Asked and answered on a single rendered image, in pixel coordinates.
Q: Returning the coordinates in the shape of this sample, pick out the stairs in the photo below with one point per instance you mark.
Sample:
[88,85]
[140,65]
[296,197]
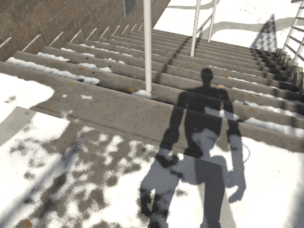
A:
[242,84]

